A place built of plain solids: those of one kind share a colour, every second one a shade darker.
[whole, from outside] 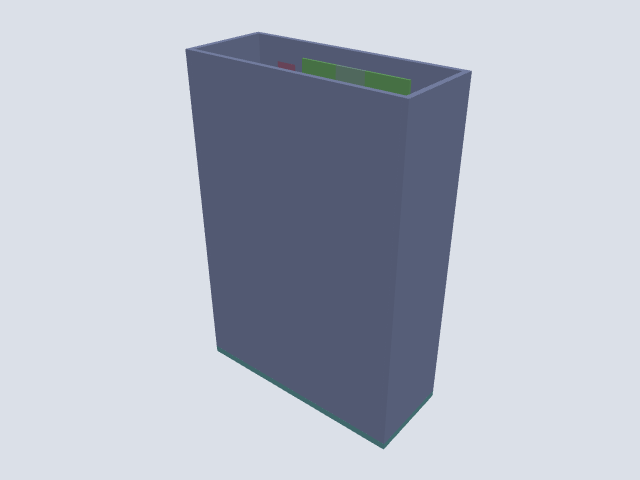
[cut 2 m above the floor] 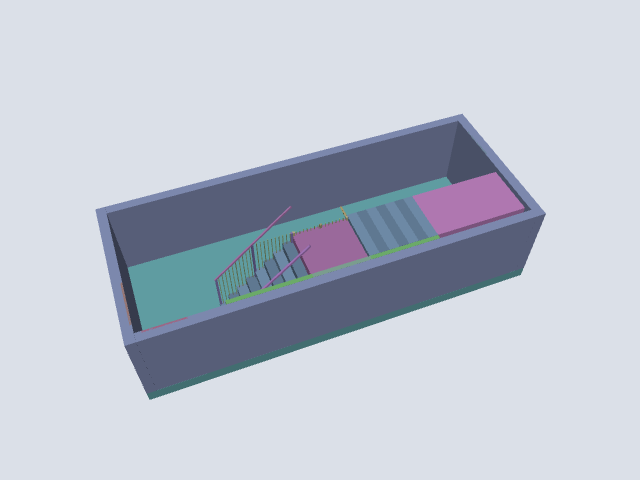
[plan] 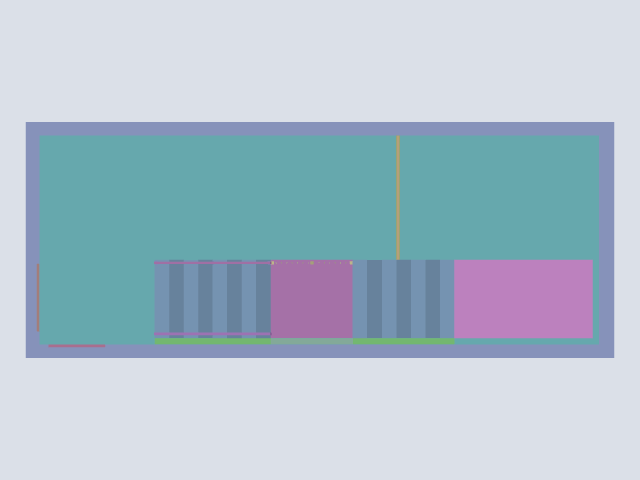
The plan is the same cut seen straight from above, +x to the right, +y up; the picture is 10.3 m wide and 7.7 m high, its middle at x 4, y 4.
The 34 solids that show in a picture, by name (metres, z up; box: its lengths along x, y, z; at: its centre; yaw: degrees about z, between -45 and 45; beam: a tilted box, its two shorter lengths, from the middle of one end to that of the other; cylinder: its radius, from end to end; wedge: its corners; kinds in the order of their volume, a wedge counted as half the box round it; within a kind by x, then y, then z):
{
 "wall_1": {"box": [0.22, 3.79, 13.72], "at": [-0.61, 4.0, 6.86]},
 "wall_2": {"box": [8.98, 0.22, 13.72], "at": [3.99, 2.21, 6.86]},
 "wall_3": {"box": [8.98, 0.22, 13.72], "at": [3.99, 5.79, 6.86]},
 "wall_4": {"box": [0.24, 3.79, 13.72], "at": [8.6, 4.0, 6.86]},
 "landing_slab_1": {"box": [1.32, 1.26, 1.89], "at": [3.87, 3.05, 0.95]},
 "landing_slab_2": {"box": [2.23, 1.26, 3.57], "at": [7.26, 3.05, 1.79]},
 "floor_slab_1": {"box": [9.44, 3.79, 0.3], "at": [4.0, 4.0, -0.15]},
 "tread_slab_1": {"box": [0.24, 1.26, 0.21], "at": [1.47, 3.05, 0.11]},
 "tread_slab_2": {"box": [0.24, 1.26, 0.42], "at": [1.7, 3.05, 0.21]},
 "tread_slab_3": {"box": [0.24, 1.26, 0.63], "at": [1.93, 3.05, 0.32]},
 "tread_slab_4": {"box": [0.24, 1.26, 0.84], "at": [2.16, 3.05, 0.42]},
 "tread_slab_5": {"box": [0.24, 1.26, 1.05], "at": [2.4, 3.05, 0.53]},
 "tread_slab_6": {"box": [0.24, 1.26, 1.26], "at": [2.63, 3.05, 0.63]},
 "tread_slab_7": {"box": [0.24, 1.26, 1.48], "at": [2.86, 3.05, 0.74]},
 "tread_slab_8": {"box": [0.24, 1.26, 1.69], "at": [3.09, 3.05, 0.84]},
 "tread_slab_9": {"box": [0.24, 1.26, 2.11], "at": [4.64, 3.05, 1.05]},
 "tread_slab_10": {"box": [0.24, 1.26, 2.31], "at": [4.87, 3.05, 1.16]},
 "tread_slab_11": {"box": [0.24, 1.26, 2.53], "at": [5.11, 3.05, 1.26]},
 "tread_slab_12": {"box": [0.24, 1.26, 2.73], "at": [5.34, 3.05, 1.37]},
 "tread_slab_13": {"box": [0.24, 1.26, 2.94], "at": [5.58, 3.05, 1.47]},
 "tread_slab_14": {"box": [0.24, 1.26, 3.15], "at": [5.81, 3.05, 1.58]},
 "tread_slab_15": {"box": [0.24, 1.26, 3.36], "at": [6.04, 3.05, 1.68]},
 "wall_wall_1": {"box": [1.86, 0.1, 13.12], "at": [2.28, 2.38, 6.56]},
 "wall_wall_2": {"box": [1.63, 0.1, 13.12], "at": [5.34, 2.38, 6.56]},
 "wall_land_wall_1": {"box": [1.32, 0.1, 13.12], "at": [3.87, 2.38, 6.56]},
 "door_leaf_1": {"box": [0.91, 0.045, 2.06], "at": [0.1, 2.3, 1.03]},
 "door_leaf_2": {"box": [0.91, 0.045, 2.06], "at": [7.05, 2.3, 11.75]},
 "door_front_leaf_1": {"box": [0.045, 1.09, 2.08], "at": [-0.52, 3.08, 1.04]},
 "corr_cablecover_1": {"box": [0.07, 1.99, 0.09], "at": [5.25, 4.68, -0.04]},
 "corr_cablecover_top_1": {"box": [0.043, 1.99, 0.09], "at": [5.25, 4.68, -0.03]},
 "posts_1": {"box": [0.05, 0.05, 0.96], "at": [1.38, 3.63, 0.69]},
 "posts_2": {"box": [0.05, 0.05, 1.15], "at": [2.28, 3.63, 1.42]},
 "handrail_rail_1": {"beam": [0.045, 0.045], "from": [1.35, 2.5, 1.15], "to": [3.21, 2.5, 2.84]},
 "rail_top_1": {"beam": [0.044, 0.044], "from": [1.35, 3.63, 1.15], "to": [3.21, 3.63, 2.84]}
}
